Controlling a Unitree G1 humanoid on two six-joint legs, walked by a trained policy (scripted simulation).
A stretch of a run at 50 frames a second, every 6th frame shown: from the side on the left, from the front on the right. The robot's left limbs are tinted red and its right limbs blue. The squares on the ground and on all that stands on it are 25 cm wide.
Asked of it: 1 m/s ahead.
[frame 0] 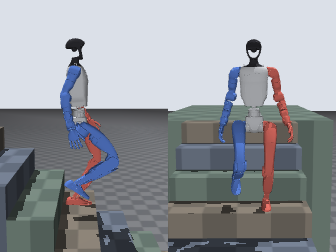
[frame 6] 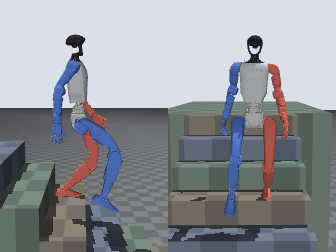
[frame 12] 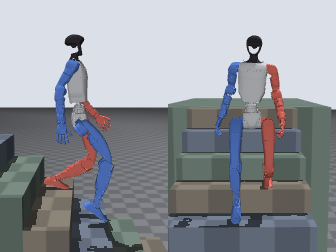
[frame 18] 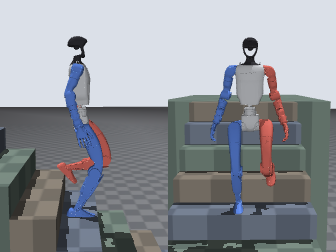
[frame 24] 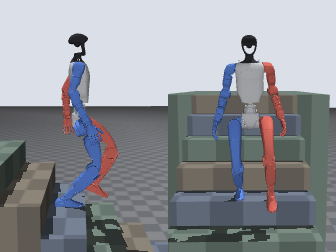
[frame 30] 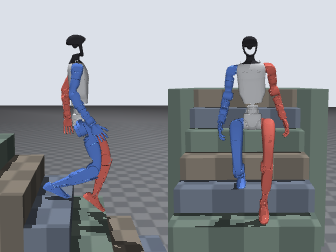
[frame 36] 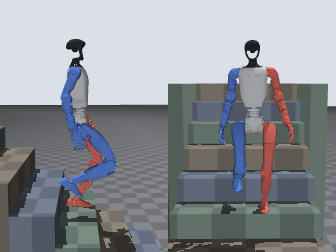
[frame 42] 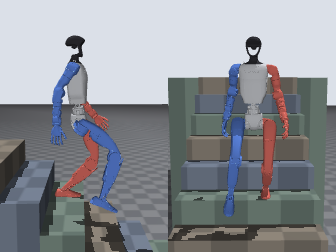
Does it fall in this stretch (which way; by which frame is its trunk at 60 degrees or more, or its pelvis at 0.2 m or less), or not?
no
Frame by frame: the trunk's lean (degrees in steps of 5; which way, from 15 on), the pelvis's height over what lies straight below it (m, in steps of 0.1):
0: 5, 0.7
6: 5, 0.7
12: 5, 0.8
18: 5, 0.7
24: 0, 0.7
30: 5, 0.8
36: 5, 0.7
42: 5, 0.7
